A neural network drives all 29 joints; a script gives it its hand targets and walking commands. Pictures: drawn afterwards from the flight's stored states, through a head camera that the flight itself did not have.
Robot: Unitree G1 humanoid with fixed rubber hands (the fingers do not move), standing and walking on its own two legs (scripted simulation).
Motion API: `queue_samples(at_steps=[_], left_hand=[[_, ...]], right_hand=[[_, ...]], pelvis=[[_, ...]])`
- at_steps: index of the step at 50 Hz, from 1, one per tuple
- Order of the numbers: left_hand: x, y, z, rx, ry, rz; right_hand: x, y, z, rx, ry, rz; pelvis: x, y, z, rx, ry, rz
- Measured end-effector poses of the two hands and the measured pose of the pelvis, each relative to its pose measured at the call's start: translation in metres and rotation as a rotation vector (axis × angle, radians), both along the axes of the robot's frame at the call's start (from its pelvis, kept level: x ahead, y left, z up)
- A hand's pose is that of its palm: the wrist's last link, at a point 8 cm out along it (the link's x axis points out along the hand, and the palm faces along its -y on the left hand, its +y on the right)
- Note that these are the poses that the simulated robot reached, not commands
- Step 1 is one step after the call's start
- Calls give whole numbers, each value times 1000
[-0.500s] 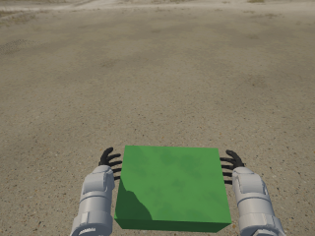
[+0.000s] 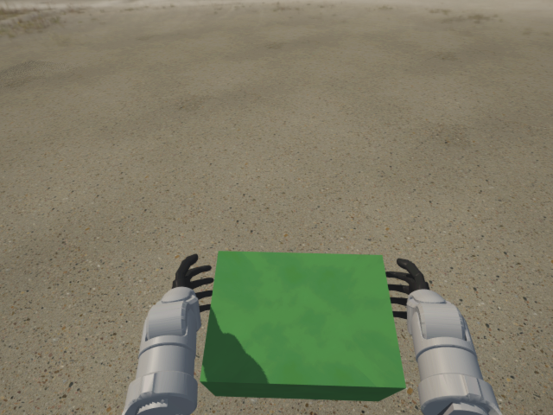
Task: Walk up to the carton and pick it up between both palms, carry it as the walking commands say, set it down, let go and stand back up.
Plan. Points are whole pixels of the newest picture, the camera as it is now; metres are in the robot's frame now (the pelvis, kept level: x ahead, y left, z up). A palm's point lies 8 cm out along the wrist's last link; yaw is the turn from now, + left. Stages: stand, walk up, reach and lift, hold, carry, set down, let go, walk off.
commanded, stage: carry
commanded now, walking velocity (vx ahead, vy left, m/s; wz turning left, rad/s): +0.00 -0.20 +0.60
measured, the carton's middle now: (298, 326) +0.30 +0.00 -0.05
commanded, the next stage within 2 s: none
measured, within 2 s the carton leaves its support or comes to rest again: neither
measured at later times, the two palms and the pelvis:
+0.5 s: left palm (167, 318) +0.24 +0.19 +0.07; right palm (405, 291) +0.31 -0.16 +0.05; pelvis +0.00 -0.05 -0.02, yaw +10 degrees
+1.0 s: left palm (161, 396) +0.14 +0.17 +0.06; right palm (399, 290) +0.30 -0.15 +0.06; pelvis -0.01 -0.12 -0.03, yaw +29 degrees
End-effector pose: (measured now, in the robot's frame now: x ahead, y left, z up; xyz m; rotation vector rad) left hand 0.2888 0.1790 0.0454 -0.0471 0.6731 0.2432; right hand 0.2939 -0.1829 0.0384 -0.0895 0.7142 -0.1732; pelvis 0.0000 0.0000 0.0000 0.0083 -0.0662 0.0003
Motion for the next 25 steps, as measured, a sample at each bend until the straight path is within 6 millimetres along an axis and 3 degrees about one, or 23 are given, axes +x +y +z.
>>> queue_samples(at_steps=[4,8,13,18,21,25], left_hand=[[-1,-3,-5,47,11,28],[1,-10,4,72,3,57],[-2,-17,24,35,-49,138],[-14,-3,40,10,-90,203],[-28,8,36,20,-91,251],[-48,6,23,26,10,293]], right_hand=[[1,1,-8,-7,11,4],[6,-4,-8,22,4,-16],[16,-9,9,40,-43,-12],[21,6,31,55,-82,17],[21,20,29,87,-78,26],[11,21,14,110,21,28]], pelvis=[[-6,-7,-5,9,55,0],[-9,-20,-8,-2,99,12],[-7,-32,-11,-22,139,64],[-2,-36,-16,-24,154,130],[0,-38,-23,-25,155,151],[1,-49,-20,-43,161,181]])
